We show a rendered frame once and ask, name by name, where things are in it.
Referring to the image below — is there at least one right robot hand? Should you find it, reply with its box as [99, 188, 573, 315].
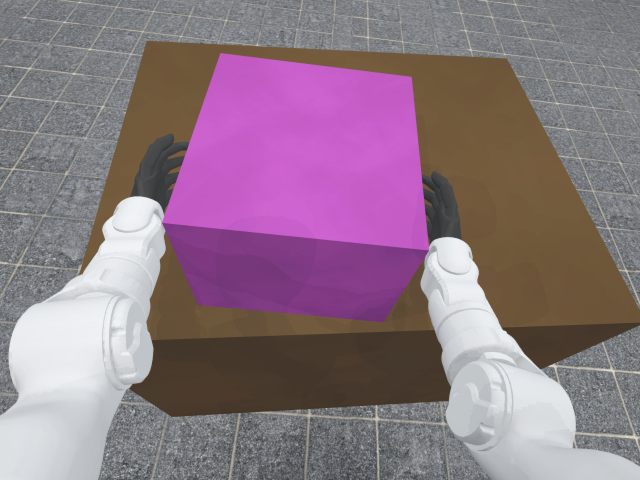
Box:
[422, 171, 462, 244]

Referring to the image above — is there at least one carton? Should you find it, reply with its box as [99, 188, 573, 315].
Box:
[162, 53, 429, 322]

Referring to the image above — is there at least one robot left forearm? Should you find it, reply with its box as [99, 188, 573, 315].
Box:
[9, 196, 166, 393]

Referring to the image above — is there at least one robot right upper arm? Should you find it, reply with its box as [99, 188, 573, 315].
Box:
[445, 359, 640, 480]

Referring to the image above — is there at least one pedestal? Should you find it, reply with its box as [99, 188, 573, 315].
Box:
[79, 41, 640, 417]

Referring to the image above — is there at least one left robot hand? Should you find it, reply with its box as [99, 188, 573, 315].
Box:
[130, 134, 190, 213]

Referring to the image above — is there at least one robot right forearm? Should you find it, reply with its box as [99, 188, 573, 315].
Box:
[421, 237, 576, 431]

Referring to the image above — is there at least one robot left upper arm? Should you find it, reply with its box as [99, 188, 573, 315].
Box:
[0, 294, 153, 480]

